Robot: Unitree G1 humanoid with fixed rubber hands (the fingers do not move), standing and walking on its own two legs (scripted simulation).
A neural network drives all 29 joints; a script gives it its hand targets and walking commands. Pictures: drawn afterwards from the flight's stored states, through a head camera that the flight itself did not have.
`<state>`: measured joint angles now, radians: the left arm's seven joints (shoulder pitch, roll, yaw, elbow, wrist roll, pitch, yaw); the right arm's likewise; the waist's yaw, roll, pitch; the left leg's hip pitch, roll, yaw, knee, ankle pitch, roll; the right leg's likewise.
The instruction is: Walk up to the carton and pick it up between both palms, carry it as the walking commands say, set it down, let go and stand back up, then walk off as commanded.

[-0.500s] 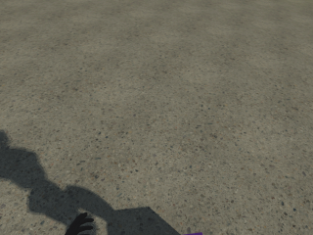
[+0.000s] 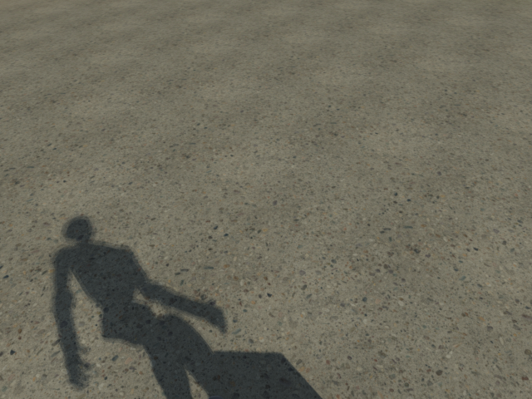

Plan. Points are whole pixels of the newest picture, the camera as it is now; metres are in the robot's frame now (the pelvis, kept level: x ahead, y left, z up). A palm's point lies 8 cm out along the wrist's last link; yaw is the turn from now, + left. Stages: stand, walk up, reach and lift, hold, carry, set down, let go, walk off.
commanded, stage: walk off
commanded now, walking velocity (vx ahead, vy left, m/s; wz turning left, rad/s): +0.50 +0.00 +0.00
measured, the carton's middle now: out of the picture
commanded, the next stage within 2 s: none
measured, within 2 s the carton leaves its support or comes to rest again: neither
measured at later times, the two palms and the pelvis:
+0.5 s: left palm (138, 331) +0.28 +0.27 -0.10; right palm out of the picture -0.10 -0.15 -0.09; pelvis +0.07 +0.06 +0.01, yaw -2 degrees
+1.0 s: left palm out of the picture -0.01 +0.25 -0.13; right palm (419, 359) +0.27 -0.23 -0.12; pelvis +0.13 +0.02 -0.01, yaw +0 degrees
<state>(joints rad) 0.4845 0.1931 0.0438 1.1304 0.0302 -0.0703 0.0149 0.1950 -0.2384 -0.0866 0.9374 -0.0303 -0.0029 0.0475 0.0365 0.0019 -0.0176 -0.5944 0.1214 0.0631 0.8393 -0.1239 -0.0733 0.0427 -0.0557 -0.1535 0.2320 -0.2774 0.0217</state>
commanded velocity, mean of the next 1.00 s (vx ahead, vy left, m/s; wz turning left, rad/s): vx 0.50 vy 0.00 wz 0.00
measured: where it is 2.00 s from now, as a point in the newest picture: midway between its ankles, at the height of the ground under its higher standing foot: outside the picture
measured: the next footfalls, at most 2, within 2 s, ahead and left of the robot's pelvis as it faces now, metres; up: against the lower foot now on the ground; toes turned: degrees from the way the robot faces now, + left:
left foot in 0.12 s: +0.16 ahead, +0.15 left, +0.00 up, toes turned +8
right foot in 0.66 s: +0.02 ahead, -0.11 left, +0.00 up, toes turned -7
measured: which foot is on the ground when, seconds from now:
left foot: up 0.00-0.10, down 0.12-0.72, up 0.74-1.00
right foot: down 0.00-0.12, up 0.14-0.64, down 0.66-1.00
